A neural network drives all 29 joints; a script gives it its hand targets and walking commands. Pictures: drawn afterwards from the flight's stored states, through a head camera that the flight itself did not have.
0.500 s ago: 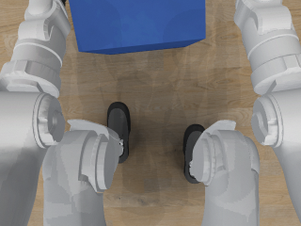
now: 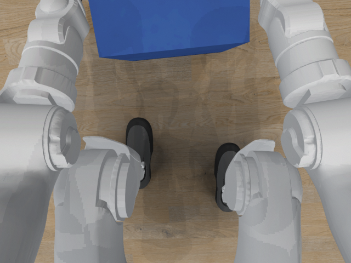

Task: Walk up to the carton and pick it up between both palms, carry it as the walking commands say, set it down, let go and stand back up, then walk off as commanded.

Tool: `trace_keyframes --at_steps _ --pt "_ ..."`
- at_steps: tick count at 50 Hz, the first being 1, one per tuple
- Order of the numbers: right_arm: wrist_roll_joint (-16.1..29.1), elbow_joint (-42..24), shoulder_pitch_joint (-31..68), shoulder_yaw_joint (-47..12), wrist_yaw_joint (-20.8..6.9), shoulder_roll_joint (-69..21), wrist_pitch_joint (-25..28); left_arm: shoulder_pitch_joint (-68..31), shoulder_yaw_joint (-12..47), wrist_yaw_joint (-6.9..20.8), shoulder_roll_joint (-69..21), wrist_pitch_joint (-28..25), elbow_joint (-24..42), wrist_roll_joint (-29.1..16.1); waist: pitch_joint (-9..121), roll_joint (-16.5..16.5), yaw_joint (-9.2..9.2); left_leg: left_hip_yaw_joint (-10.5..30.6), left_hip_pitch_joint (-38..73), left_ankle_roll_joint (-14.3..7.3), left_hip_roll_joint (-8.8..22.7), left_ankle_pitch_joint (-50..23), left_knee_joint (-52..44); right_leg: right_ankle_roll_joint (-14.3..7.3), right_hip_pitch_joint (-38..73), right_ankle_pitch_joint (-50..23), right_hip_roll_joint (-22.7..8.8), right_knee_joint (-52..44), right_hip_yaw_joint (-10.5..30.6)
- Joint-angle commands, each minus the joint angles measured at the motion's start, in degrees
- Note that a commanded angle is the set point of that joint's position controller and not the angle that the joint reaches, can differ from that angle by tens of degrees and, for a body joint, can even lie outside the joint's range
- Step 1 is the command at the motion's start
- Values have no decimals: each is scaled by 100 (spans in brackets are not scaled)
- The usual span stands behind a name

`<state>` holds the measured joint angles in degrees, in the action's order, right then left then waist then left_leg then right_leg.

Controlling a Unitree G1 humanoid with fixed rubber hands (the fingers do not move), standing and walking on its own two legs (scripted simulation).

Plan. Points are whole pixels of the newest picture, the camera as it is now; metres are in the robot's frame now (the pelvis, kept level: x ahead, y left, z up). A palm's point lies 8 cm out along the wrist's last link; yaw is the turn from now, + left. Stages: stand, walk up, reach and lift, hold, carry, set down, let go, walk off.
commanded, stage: reach and lift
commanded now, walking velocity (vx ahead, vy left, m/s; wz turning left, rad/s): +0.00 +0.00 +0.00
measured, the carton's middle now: out of the picture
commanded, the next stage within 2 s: none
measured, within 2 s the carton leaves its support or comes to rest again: leaves its support in 0.48 s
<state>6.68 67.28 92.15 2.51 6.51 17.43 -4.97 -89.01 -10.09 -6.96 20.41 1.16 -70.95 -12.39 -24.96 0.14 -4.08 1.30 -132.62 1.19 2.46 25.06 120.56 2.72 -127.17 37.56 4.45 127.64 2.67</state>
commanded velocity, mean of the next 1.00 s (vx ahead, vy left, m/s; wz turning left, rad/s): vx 0.00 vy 0.00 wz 0.00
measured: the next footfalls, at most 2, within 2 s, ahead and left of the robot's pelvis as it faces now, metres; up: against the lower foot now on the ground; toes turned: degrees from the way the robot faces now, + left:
none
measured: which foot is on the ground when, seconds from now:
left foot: down 0.00-1.00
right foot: down 0.00-1.00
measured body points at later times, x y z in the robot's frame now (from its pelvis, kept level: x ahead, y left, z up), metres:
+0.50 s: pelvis +0.01 +0.00 -0.01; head +0.39 +0.00 +0.23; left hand +0.55 +0.21 -0.19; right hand +0.58 -0.10 -0.19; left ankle +0.15 +0.13 -0.34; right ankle +0.09 -0.12 -0.34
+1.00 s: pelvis +0.01 +0.00 +0.02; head +0.36 +0.03 +0.30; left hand +0.55 +0.22 -0.12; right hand +0.59 -0.10 -0.11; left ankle +0.15 +0.14 -0.34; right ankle +0.09 -0.12 -0.34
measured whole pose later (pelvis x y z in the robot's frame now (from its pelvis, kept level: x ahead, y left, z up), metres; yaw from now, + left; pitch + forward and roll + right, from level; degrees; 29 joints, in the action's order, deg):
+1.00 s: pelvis +0.01 +0.00 +0.02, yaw -2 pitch +43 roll -1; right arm -5.1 52.8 82.2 19.0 3.9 10.7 -15.2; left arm -78.1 -22.4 -5.3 12.6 18.1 -48.9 2.9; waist -9.5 2.9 -5.1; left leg 4.3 -133.8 3.5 -1.3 26.1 117.1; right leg 3.3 -128.6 36.4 6.4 122.0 2.3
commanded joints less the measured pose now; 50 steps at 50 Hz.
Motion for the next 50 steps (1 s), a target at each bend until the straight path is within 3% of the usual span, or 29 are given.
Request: trace_keyframes --at_steps 1,6,12,22,27,30,37,42,50 --pt "-141 -876 2299 -605 -1189 -3802 -83 -2813 785 1274 -3659 229 1036 161 6332 572 -135 -364 3944 -47 -555 -1480 -245 -104 1897 -1394 176 -1233 -438" --pt "-371 -1088 2138 -440 -1543 -4654 -304 -2632 764 1638 -4559 485 1322 286 6150 589 -138 -433 3816 -71 -632 -1516 -160 -137 1627 -1397 232 -1186 -533" --pt "-413 -1328 1953 -508 -1711 -5047 -416 -2356 779 1822 -4955 612 1427 282 6083 681 -198 -436 3658 -108 -647 -1692 -75 -181 1568 -1573 250 -1146 -526" --pt "-244 -1757 1966 -877 -1674 -5457 -446 -2284 950 1895 -5290 656 1772 120 6785 783 -361 -526 3748 -106 -652 -2047 6 -202 2013 -2044 305 -1125 -518" --pt "126 -2353 2468 -1346 -1545 -5653 -436 -2529 1135 1821 -5431 694 2305 -73 7998 885 -577 -629 4233 -86 -655 -2456 -14 -162 2686 -2468 341 -1116 -573" --pt "125 -2265 2469 -1371 -1488 -5726 -517 -2566 1075 1813 -5435 807 2388 32 8128 941 -672 -712 4145 -72 -652 -2187 -129 -146 2836 -2256 365 -1206 -610" --pt "-298 -1585 1929 -676 -1524 -6036 -807 -2888 1043 1936 -5505 1077 2808 436 7911 577 -533 -867 3960 -1 -675 -1425 -451 -191 2409 -1523 474 -1510 -686" --pt "-398 -1600 2086 -472 -1578 -6080 -930 -3139 1144 1908 -5633 1230 3166 561 8268 262 -504 -885 4381 46 -703 -1420 -654 -235 2207 -1353 498 -1658 -743" --pt "-693 -1629 1922 -196 -1695 -6089 -1083 -2593 970 1943 -6124 1545 2940 883 8421 159 -361 -811 4632 112 -764 -1515 -952 -242 1930 -1288 502 -1912 -845"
